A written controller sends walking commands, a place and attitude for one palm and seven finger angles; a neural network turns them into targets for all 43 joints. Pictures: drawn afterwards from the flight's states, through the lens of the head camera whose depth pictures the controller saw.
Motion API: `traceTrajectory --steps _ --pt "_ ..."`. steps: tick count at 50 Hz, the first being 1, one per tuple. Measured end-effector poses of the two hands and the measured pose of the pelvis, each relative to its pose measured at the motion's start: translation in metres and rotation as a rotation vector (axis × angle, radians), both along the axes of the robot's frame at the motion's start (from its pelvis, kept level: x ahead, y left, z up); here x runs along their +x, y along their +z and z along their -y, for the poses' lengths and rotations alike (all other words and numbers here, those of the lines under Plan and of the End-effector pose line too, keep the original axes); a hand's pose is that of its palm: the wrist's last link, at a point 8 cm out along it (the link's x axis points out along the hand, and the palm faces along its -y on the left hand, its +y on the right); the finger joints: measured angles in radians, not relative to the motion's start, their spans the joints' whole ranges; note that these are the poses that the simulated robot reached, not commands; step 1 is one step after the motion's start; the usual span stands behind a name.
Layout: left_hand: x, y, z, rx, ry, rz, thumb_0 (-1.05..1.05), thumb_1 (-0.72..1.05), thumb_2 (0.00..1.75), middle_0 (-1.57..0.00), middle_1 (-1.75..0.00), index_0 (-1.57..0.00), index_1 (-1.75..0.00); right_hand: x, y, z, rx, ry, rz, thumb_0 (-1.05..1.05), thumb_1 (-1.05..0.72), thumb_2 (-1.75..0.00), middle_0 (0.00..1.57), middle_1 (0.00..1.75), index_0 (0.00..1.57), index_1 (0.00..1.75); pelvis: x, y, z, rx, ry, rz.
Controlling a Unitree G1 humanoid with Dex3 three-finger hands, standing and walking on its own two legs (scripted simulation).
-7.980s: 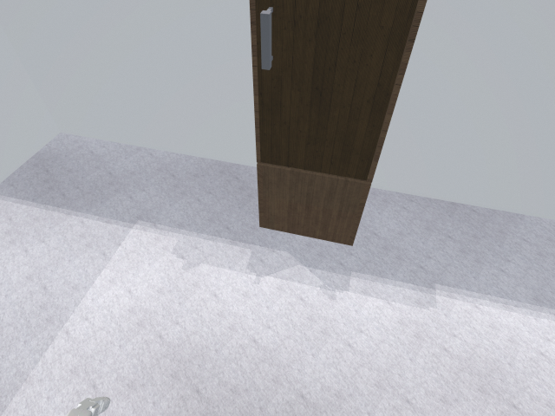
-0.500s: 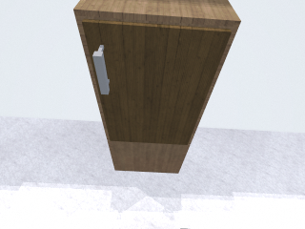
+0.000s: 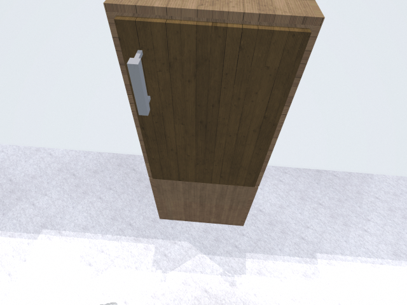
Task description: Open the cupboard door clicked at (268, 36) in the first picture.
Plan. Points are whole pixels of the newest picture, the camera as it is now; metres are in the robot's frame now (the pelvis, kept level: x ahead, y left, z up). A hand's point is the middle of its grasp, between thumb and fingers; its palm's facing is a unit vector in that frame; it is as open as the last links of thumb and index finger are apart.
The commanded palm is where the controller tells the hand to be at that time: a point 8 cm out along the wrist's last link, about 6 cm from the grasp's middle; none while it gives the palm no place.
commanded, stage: come to a stop and stand still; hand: left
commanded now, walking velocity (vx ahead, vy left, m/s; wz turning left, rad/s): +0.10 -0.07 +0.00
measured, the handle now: (141, 83) +0.56 +0.19 +0.12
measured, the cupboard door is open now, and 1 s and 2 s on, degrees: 0 0 0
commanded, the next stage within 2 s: look again from close up in 0.32 s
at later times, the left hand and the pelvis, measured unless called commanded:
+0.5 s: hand out of the picture +0.01 +0.18 -0.17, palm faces +0.00 -0.98 -0.21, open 7.3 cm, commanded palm none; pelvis +0.00 +0.01 +0.00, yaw +0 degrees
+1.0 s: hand out of the picture -0.01 +0.21 -0.16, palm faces +0.04 -0.97 -0.25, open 7.4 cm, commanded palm none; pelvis -0.05 +0.01 +0.01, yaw +1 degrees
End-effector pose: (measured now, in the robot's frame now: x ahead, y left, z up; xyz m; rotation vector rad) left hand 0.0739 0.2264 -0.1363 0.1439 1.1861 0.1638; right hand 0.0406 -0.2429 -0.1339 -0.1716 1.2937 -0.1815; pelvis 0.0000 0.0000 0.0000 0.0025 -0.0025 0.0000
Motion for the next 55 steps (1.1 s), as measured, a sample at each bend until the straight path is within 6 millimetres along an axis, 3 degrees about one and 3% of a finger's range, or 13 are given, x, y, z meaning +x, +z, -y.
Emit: traceTrajectory --steps 3,10,17,23,30,35,40,46,55 --pt "-0.021 -0.009 -0.014 -0.022 0.023 -0.051 0.0 0.91 0.9 -0.2 -0.3 -0.2 -0.3 -0.014 0.006 -0.013 -0.021 -0.002 0.01 0.0 -0.91 -0.9 0.2 0.3 0.2 0.29 -0.004 -0.001 -0.012 -0.011 0.001 0.004" --pt "-0.063 -0.003 -0.028 -0.039 0.039 -0.164 0.0 0.91 0.9 -0.19 -0.29 -0.2 -0.3 -0.053 0.013 -0.048 0.012 -0.016 -0.093 0.0 -0.9 -0.9 0.2 0.3 0.2 0.29 0.002 0.013 -0.023 -0.017 0.007 -0.006" --pt "-0.072 -0.005 -0.018 -0.028 0.019 -0.238 0.01 0.91 0.9 -0.19 -0.29 -0.19 -0.3 -0.08 -0.001 -0.063 0.065 -0.079 -0.169 0.0 -0.9 -0.9 0.2 0.3 0.2 0.29 0.005 0.008 -0.018 0.011 -0.004 -0.001" --pt "-0.069 -0.002 -0.004 -0.003 -0.016 -0.216 0.01 0.93 0.9 -0.2 -0.29 -0.2 -0.3 -0.086 -0.009 -0.057 0.095 -0.086 -0.179 0.01 -0.9 -0.9 0.2 0.3 0.2 0.29 0.0 0.006 -0.01 0.001 -0.006 0.01" --pt "-0.059 0.003 -0.003 0.031 -0.003 -0.074 0.01 0.92 0.9 -0.2 -0.29 -0.2 -0.3 -0.057 -0.012 -0.02 0.04 -0.051 -0.018 0.01 -0.9 -0.9 0.2 0.3 0.2 0.29 -0.008 0.0 0.001 -0.002 0.006 0.023" --pt "-0.056 0.005 -0.002 0.029 -0.006 -0.001 0.01 0.92 0.9 -0.2 -0.29 -0.2 -0.3 -0.035 -0.001 0.005 -0.009 -0.021 0.082 0.01 -0.9 -0.9 0.2 0.3 0.2 0.29 -0.019 0.001 0.005 -0.006 0.01 0.043" --pt "-0.06 0.009 -0.008 0.029 -0.013 0.029 0.0 0.91 0.9 -0.2 -0.29 -0.2 -0.3 -0.027 0.012 0.017 -0.044 0.015 0.134 0.01 -0.91 -0.9 0.2 0.3 0.2 0.29 -0.031 0.004 0.004 -0.007 0.008 0.051" --pt "-0.075 0.01 -0.023 0.042 -0.012 0.007 0.0 0.91 0.9 -0.2 -0.3 -0.2 -0.3 -0.04 0.018 0.017 -0.058 0.04 0.114 0.01 -0.9 -0.9 0.2 0.3 0.2 0.29 -0.043 0.007 -0.001 -0.006 0.008 0.05" --pt "-0.11 0.009 -0.045 0.061 0.001 -0.091 0.0 0.91 0.9 -0.2 -0.29 -0.2 -0.3 -0.08 0.011 -0.001 -0.033 0.032 -0.004 0.01 -0.9 -0.9 0.2 0.3 0.2 0.29 -0.052 0.009 -0.013 -0.007 0.009 0.037"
